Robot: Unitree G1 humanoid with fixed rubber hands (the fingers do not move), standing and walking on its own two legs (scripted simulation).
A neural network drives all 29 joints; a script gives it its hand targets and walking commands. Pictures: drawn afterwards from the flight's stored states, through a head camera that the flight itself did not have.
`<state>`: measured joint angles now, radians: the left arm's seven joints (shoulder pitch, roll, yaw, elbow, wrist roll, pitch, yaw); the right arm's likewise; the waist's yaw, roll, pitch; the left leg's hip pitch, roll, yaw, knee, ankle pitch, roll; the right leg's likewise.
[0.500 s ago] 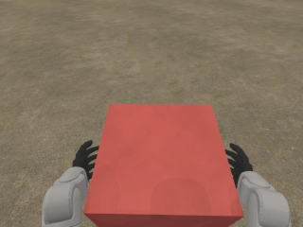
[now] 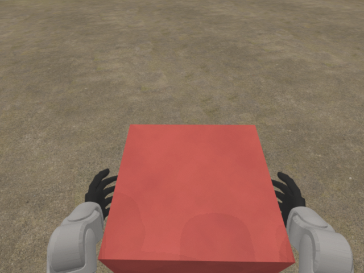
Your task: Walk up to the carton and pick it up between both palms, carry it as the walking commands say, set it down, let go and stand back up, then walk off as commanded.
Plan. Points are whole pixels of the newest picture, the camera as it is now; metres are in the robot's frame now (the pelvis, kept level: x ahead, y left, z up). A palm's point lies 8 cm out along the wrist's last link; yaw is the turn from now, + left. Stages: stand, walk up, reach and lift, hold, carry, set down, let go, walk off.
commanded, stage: carry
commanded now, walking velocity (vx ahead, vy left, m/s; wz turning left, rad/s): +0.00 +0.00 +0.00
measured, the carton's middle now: (191, 204) +0.29 +0.00 +0.02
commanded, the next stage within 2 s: hold in 0.50 s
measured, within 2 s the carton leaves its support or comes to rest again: neither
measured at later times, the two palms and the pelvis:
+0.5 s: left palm (97, 207) +0.23 +0.18 +0.09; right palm (297, 210) +0.23 -0.20 +0.09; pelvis +0.01 -0.01 +0.00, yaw +0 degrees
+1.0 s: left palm (101, 200) +0.27 +0.20 +0.06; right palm (277, 207) +0.26 -0.18 +0.05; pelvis -0.02 +0.02 +0.01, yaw -7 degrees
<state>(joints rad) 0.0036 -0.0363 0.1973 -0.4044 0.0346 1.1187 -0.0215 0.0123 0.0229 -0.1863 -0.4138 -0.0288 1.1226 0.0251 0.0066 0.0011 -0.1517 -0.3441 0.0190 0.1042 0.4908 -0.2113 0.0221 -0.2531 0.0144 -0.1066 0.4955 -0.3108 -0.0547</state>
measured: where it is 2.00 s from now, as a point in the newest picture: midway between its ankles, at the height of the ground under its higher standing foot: outside the picture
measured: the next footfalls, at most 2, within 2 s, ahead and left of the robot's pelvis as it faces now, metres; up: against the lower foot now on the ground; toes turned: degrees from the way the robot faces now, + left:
none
